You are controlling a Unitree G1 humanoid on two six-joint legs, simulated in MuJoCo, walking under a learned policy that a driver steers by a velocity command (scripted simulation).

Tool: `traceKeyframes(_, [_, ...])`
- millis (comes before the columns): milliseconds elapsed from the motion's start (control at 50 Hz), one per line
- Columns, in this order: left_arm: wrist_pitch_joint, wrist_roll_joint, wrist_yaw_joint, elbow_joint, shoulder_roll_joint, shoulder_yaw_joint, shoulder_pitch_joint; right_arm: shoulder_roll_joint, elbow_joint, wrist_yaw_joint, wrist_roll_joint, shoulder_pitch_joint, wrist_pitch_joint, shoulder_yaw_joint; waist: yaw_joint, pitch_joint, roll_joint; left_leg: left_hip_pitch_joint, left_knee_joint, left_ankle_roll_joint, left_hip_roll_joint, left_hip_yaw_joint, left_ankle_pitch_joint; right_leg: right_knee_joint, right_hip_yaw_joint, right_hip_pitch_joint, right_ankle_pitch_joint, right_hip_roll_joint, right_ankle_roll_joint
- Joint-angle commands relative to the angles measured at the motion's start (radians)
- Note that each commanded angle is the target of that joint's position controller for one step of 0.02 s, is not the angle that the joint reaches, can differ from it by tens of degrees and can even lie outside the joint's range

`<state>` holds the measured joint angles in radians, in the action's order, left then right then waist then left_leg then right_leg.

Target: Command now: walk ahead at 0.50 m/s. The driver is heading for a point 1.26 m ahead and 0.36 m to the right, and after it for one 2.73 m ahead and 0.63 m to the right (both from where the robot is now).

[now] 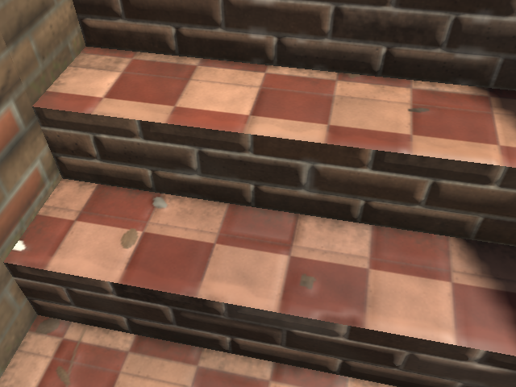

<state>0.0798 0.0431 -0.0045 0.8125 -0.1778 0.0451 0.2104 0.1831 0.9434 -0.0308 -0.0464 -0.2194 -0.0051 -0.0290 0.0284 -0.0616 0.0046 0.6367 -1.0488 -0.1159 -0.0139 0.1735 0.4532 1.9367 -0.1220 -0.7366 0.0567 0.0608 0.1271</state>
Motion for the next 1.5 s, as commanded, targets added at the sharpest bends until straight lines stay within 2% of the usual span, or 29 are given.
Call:
traceKeyframes(20, [-0.026, -0.009, -0.026, -0.076, 0.161, -0.067, 0.112, -0.113, 0.084, 0.033, -0.001, -0.052, 0.066, 0.032, 0.095, 0.147, -0.010, -0.080, 0.592, 0.024, 0.185, -0.379, -0.016, 0.180, -0.065, -0.347, 0.009, -0.002, 0.018])
traceKeyframes(140, [-0.022, -0.046, -0.044, -0.139, 0.190, -0.093, -0.137, 0.010, 0.172, 0.043, 0.020, -0.263, 0.138, 0.021, -0.014, 0.147, -0.053, -0.345, 0.751, -0.018, 0.253, -0.350, -0.105, 0.540, 0.032, -0.752, 0.107, 0.022, 0.018])
traceKeyframes(260, [-0.066, -0.030, -0.012, -0.268, 0.169, -0.115, -0.396, -0.023, 0.213, -0.002, 0.045, -0.415, 0.140, 0.030, -0.082, 0.123, -0.081, -0.439, 0.903, -0.005, 0.188, -0.265, -0.242, 0.088, 0.275, -0.682, 0.110, -0.081, -0.021])
traceKeyframes(320, [-0.083, -0.054, 0.000, -0.252, 0.216, -0.142, -0.381, 0.011, 0.233, -0.048, 0.049, -0.489, 0.104, 0.007, -0.103, 0.024, -0.208, -0.622, 1.026, -0.070, 0.200, -0.145, -0.741, -0.276, 0.337, -0.376, 0.316, -0.109, 0.031])
traceKeyframes(360, [-0.072, -0.084, 0.004, -0.159, 0.194, -0.137, -0.263, 0.042, 0.150, -0.055, 0.062, -0.409, 0.103, 0.017, -0.038, -0.114, -0.148, -0.566, 0.850, -0.088, 0.240, -0.055, -1.715, -0.537, 0.413, 0.057, 0.490, 0.020, 0.057])
traceKeyframes(400, [-0.071, -0.067, -0.016, -0.083, 0.057, -0.087, 0.034, 0.152, 0.103, -0.018, 0.089, -0.385, 0.146, -0.003, 0.115, -0.266, -0.298, -0.650, 0.464, -0.127, 0.305, -0.071, -2.154, -0.759, 0.357, 0.332, 0.546, 0.069, 0.087])
traceKeyframes(420, [-0.070, -0.017, -0.027, -0.046, -0.023, -0.050, 0.189, 0.160, 0.049, 0.009, 0.093, -0.326, 0.169, -0.016, 0.183, -0.353, -0.210, -0.394, 0.171, -0.075, 0.244, -0.116, -1.922, -0.875, -0.032, 0.574, 0.607, -0.105, 0.160])
traceKeyframes(460, [-0.107, -0.031, -0.059, 0.052, -0.170, 0.029, 0.217, 0.085, -0.043, 0.080, 0.021, -0.111, 0.164, -0.049, 0.173, -0.234, 0.135, 0.098, -0.661, -0.029, -0.068, -0.246, -0.472, -1.699, -0.930, 0.554, 1.089, -0.323, 0.275])
traceKeyframes(500, [-0.077, -0.028, -0.041, 0.122, -0.065, 0.018, 0.048, -0.076, -0.205, 0.067, -0.026, 0.018, 0.127, -0.013, 0.013, 0.049, -0.015, 0.357, -1.021, -0.038, -0.017, -0.335, -0.453, -1.581, -0.656, 0.288, 1.004, -0.337, 0.149])
traceKeyframes(560, [-0.029, 0.022, -0.027, 0.241, 0.149, -0.040, 0.022, -0.188, -0.253, 0.028, 0.013, -0.077, 0.094, 0.044, -0.143, 0.201, -0.055, 0.521, -1.145, -0.055, -0.032, -0.381, -0.367, -1.555, -0.231, 0.101, 0.574, -0.276, 0.028])
traceKeyframes(660, [0.070, -0.032, 0.016, 0.276, 0.014, -0.034, 0.130, -0.131, -0.247, -0.014, 0.056, 0.018, 0.052, 0.044, -0.125, 0.182, -0.009, 0.618, -1.188, -0.029, -0.050, -0.266, -0.416, -1.648, 0.013, 0.190, 0.243, -0.247, 0.044])
traceKeyframes(740, [0.074, -0.018, 0.004, 0.309, -0.043, -0.012, 0.267, -0.138, -0.391, -0.011, 0.019, 0.291, 0.060, 0.067, -0.047, 0.198, 0.016, 0.918, -1.195, -0.033, 0.086, -0.129, -0.180, -1.729, -0.048, 0.502, 0.358, -0.254, 0.045])
traceKeyframes(800, [0.058, -0.042, -0.028, 0.303, -0.032, -0.001, 0.388, -0.115, -0.491, 0.033, 0.017, 0.463, 0.049, 0.082, 0.076, 0.126, 0.051, 0.647, -0.680, -0.023, 0.114, 0.028, -0.196, -1.928, -0.008, 0.544, 0.052, -0.210, 0.088])
traceKeyframes(840, [0.041, -0.065, -0.055, 0.280, -0.041, 0.009, 0.358, -0.171, -0.476, 0.035, 0.072, 0.416, 0.037, 0.099, 0.035, -0.010, 0.114, 0.095, -0.247, -0.051, 0.033, 0.125, -0.004, -1.934, 0.100, 0.453, -0.575, -0.203, 0.124])
traceKeyframes(880, [0.102, -0.070, -0.023, 0.216, -0.198, 0.043, 0.347, -0.056, -0.379, 0.005, 0.073, 0.024, 0.022, 0.035, -0.157, -0.332, 0.208, -0.251, -0.184, -0.066, -0.054, 0.009, 0.078, -1.511, 0.058, 0.689, -1.562, -0.321, 0.130])
traceKeyframes(900, [0.133, -0.101, 0.012, 0.165, -0.258, 0.067, 0.238, 0.057, -0.349, -0.003, 0.035, -0.126, 0.023, -0.011, -0.272, -0.447, 0.243, -0.430, -0.053, -0.065, -0.006, -0.145, 0.078, -1.243, 0.052, 0.661, -1.526, -0.281, 0.089])
traceKeyframes(920, [0.144, -0.113, 0.056, 0.087, -0.148, 0.056, 0.203, 0.159, -0.296, -0.021, -0.011, -0.235, 0.033, -0.053, -0.262, -0.495, -0.029, -0.629, 0.243, -0.158, 0.270, -0.666, 0.331, -0.882, 0.038, 0.288, -1.118, -0.138, 0.026])
traceKeyframes(940, [0.138, -0.060, 0.082, 0.031, -0.111, 0.067, 0.109, 0.208, -0.276, -0.037, -0.012, -0.231, 0.005, -0.077, -0.281, -0.469, -0.233, -0.619, 0.707, -0.188, 0.382, -1.128, 0.581, -0.431, 0.010, 0.080, -0.124, 0.029, 0.001])
traceKeyframes(960, [0.116, -0.003, 0.077, -0.023, -0.016, 0.064, 0.089, 0.181, -0.267, -0.038, 0.021, -0.060, 0.010, -0.079, -0.190, -0.356, -0.192, -0.476, 0.751, -0.146, 0.419, -1.140, 0.633, -0.008, -0.111, -0.065, -0.064, 0.003, -0.023])
traceKeyframes(1040, [0.038, 0.016, 0.033, -0.143, 0.146, -0.014, 0.064, -0.086, -0.020, -0.008, 0.002, 0.050, 0.080, -0.011, 0.056, 0.045, 0.083, -0.120, 0.564, -0.013, 0.319, -0.469, 0.117, 0.230, -0.037, -0.298, -0.130, -0.039, 0.037])
traceKeyframes(1140, [-0.059, -0.024, -0.026, -0.230, 0.150, -0.034, -0.064, -0.005, 0.060, 0.034, 0.011, -0.120, 0.181, -0.007, 0.074, 0.141, -0.010, -0.308, 0.806, -0.005, 0.371, -0.185, -0.299, 0.500, -0.043, -0.624, 0.140, -0.023, 0.052])
traceKeyframes(1260, [-0.113, -0.013, -0.034, -0.369, 0.111, -0.050, -0.372, 0.095, 0.043, 0.017, 0.035, -0.197, 0.169, -0.025, 0.027, 0.183, 0.011, -0.348, 0.956, 0.061, 0.208, 0.075, -0.311, 0.030, 0.168, -0.627, 0.244, -0.045, 0.048])
traceKeyframes(1300, [-0.123, -0.048, -0.009, -0.350, 0.077, -0.057, -0.362, 0.133, 0.047, -0.010, 0.052, -0.227, 0.151, -0.035, 0.002, 0.071, -0.096, -0.386, 1.138, -0.021, 0.198, 0.171, -0.784, -0.326, 0.379, -0.241, 0.307, -0.061, 0.073])
traceKeyframes(1340, [-0.130, -0.057, -0.018, -0.262, 0.066, -0.048, -0.145, 0.272, -0.015, -0.045, 0.116, -0.206, 0.158, -0.056, 0.090, -0.128, -0.160, -0.554, 0.863, -0.083, 0.321, 0.156, -2.064, -0.471, 0.456, 0.076, 0.426, 0.024, 0.070])
traceKeyframes(1380, [-0.100, -0.023, -0.015, -0.194, -0.052, -0.009, 0.162, 0.340, -0.062, -0.003, 0.147, -0.140, 0.154, -0.082, 0.190, -0.379, -0.232, -0.759, 0.389, -0.111, 0.349, 0.107, -2.183, -0.806, 0.317, 0.343, 0.504, 0.112, 0.082])
traceKeyframes(1400, [-0.097, -0.029, 0.001, -0.197, -0.111, 0.023, 0.129, 0.307, -0.106, 0.030, 0.108, -0.143, 0.163, -0.084, 0.157, -0.387, -0.256, -0.689, 0.176, -0.102, 0.345, 0.051, -1.860, -0.976, 0.115, 0.406, 0.569, 0.133, 0.075])
traceKeyframes(1420, [-0.110, -0.029, -0.008, -0.182, -0.211, 0.064, 0.056, 0.206, -0.228, 0.083, 0.068, -0.034, 0.164, -0.071, 0.086, -0.306, 0.031, -0.210, -0.172, -0.021, 0.128, -0.001, -0.872, -1.285, -0.497, 0.491, 0.887, -0.046, 0.188])
traceKeyframes(1440, [-0.128, -0.016, -0.013, -0.219, -0.233, 0.096, -0.051, 0.139, -0.316, 0.104, 0.015, 0.125, 0.155, -0.074, 0.086, -0.295, 0.061, 0.089, -0.798, 0.040, -0.041, -0.229, -0.378, -1.642, -1.029, 0.475, 1.193, -0.168, 0.242])
traceKeyframes(1500, [-0.034, 0.000, -0.023, -0.056, -0.077, 0.043, -0.046, -0.098, -0.441, 0.042, -0.042, 0.131, 0.152, 0.021, -0.057, 0.029, -0.106, 0.387, -1.222, 0.021, 0.008, -0.293, -0.512, -1.525, -0.667, 0.224, 0.723, -0.154, 0.054])
